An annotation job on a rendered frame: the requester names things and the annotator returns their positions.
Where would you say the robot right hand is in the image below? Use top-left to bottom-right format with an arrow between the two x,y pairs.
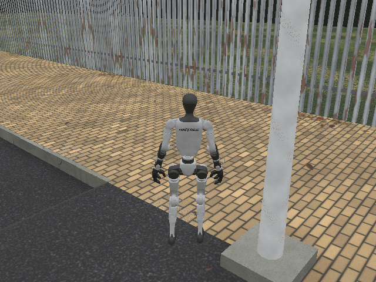
210,169 -> 223,184

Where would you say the robot right upper arm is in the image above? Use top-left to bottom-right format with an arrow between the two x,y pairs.
202,119 -> 216,153

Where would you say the left robot forearm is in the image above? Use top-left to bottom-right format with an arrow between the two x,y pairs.
154,143 -> 166,170

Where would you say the left robot shin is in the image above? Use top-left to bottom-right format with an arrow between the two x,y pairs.
169,196 -> 177,237

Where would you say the right robot forearm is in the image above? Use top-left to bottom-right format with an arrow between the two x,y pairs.
210,144 -> 222,171

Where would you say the robot left upper arm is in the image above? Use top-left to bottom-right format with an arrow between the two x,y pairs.
161,119 -> 177,151

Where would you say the robot left hand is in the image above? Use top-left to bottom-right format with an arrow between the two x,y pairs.
152,168 -> 166,184

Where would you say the robot head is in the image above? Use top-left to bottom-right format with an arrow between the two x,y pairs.
179,93 -> 199,122

